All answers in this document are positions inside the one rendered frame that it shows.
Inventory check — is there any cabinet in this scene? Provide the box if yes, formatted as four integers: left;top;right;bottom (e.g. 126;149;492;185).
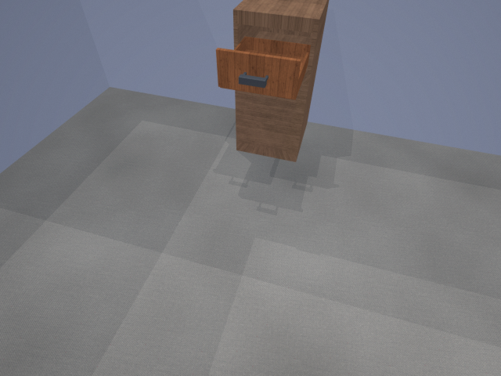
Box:
233;0;329;162

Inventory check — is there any drawer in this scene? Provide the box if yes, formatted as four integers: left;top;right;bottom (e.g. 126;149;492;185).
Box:
216;37;311;100

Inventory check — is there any handle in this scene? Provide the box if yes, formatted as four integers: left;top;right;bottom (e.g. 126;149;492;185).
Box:
239;72;269;88

